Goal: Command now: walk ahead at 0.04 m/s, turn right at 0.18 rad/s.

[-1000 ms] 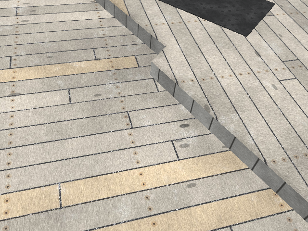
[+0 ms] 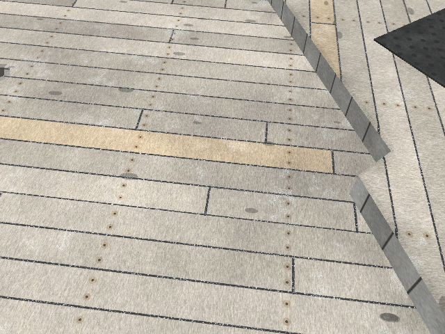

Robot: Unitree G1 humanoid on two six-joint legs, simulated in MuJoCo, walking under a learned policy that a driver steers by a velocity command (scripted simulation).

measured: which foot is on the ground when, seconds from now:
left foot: down 0.00-0.72, up 0.74-1.00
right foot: up 0.00-0.06, down 0.08-0.32, up 0.34-0.70, down 0.72-1.00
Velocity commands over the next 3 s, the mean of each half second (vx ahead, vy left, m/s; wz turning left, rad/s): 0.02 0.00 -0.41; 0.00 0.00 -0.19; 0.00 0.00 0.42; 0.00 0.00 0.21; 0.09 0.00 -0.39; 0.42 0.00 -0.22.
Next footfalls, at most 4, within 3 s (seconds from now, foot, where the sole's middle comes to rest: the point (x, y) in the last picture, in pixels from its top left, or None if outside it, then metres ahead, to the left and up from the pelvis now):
0.08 right None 0.05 -0.16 -0.77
0.72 right None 0.00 -0.17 -0.77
1.04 left None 0.07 0.07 -0.77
1.76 left None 0.01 0.08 -0.77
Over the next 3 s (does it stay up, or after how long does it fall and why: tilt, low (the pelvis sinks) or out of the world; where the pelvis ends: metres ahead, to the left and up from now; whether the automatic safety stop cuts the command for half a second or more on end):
stays up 0.15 -0.14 0.00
